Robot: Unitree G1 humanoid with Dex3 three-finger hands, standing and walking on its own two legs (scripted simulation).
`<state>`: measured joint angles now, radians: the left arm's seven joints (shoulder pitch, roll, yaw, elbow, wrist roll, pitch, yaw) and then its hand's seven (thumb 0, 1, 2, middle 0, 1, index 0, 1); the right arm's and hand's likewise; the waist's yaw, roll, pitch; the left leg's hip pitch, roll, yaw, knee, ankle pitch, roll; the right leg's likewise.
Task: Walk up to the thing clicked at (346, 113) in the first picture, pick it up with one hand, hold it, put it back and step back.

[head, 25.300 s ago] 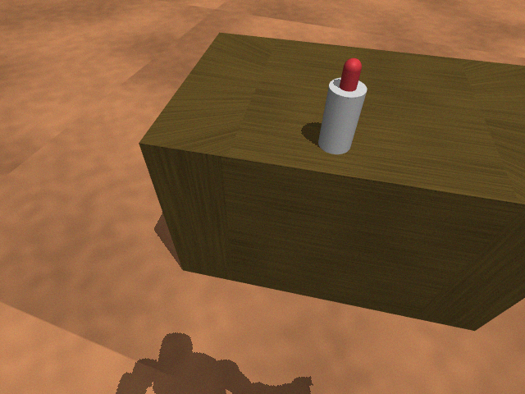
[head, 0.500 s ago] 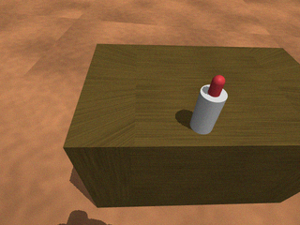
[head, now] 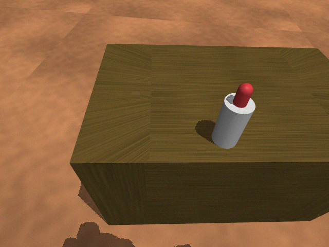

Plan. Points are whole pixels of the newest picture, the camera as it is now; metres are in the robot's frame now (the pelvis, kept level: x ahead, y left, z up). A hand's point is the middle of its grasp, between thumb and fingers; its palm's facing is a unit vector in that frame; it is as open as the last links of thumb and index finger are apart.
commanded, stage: home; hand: right
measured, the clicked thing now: (234, 115) +0.47 -0.20 +0.04
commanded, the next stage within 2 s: stand in 0.58 s
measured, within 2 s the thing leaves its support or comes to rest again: neither
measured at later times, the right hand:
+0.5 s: hand out of the picture +0.08 -0.25 -0.15, palm faces -0.04 +0.93 -0.35, open 17.3 cm
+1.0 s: hand out of the picture +0.08 -0.25 -0.15, palm faces -0.04 +0.94 -0.35, open 12.2 cm
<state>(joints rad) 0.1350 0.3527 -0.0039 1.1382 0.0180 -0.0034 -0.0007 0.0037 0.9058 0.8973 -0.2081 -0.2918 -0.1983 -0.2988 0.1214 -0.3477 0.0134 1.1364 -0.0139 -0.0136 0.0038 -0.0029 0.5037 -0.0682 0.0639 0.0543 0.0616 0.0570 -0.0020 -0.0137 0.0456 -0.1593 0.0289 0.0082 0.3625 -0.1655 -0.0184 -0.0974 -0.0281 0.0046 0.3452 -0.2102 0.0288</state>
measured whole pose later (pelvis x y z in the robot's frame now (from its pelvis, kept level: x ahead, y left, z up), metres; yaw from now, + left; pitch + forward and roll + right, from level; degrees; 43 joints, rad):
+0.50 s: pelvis +0.01 +0.00 +0.00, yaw +1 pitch -2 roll +0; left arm 0.12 0.35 0.00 1.14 0.02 0.00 0.00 0.00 0.91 0.90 -0.21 -0.29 -0.20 -0.30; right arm 0.11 -0.35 0.01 1.14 -0.01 -0.01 0.00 0.00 0.50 -0.07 0.06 0.06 0.06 0.06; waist 0.00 -0.01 0.05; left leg -0.14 0.02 0.00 0.34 -0.17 -0.02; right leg -0.07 -0.03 -0.01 0.31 -0.21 0.03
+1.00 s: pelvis +0.01 +0.00 +0.00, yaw +1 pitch -3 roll +0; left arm 0.13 0.35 0.01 1.12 0.02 0.00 0.00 0.00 0.91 0.90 -0.21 -0.30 -0.20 -0.30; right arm 0.11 -0.35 0.01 1.13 -0.01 -0.01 0.00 0.00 -0.13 -0.64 0.19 0.26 0.19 0.26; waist -0.01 -0.01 0.04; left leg -0.13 0.02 -0.01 0.34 -0.16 -0.02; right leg -0.06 -0.03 -0.02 0.31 -0.21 0.03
